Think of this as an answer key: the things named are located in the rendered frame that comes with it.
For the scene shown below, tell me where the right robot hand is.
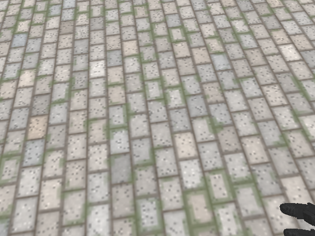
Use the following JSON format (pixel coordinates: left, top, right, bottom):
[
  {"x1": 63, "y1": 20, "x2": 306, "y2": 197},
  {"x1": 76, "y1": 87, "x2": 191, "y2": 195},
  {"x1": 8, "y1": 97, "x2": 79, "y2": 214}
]
[{"x1": 280, "y1": 203, "x2": 315, "y2": 236}]

